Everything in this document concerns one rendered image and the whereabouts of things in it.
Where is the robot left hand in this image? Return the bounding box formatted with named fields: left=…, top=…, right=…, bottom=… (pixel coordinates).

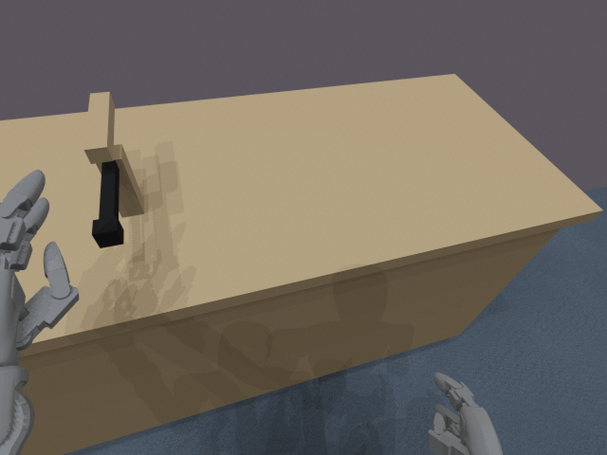
left=0, top=170, right=79, bottom=367

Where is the left robot forearm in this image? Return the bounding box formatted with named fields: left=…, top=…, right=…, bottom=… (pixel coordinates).
left=0, top=366, right=35, bottom=455

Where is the tap lever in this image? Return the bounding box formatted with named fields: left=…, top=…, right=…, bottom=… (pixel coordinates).
left=92, top=160, right=123, bottom=248

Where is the counter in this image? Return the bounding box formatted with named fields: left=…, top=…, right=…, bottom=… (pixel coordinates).
left=0, top=74, right=603, bottom=455

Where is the robot right hand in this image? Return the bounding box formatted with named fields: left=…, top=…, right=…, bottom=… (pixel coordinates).
left=429, top=373, right=503, bottom=455

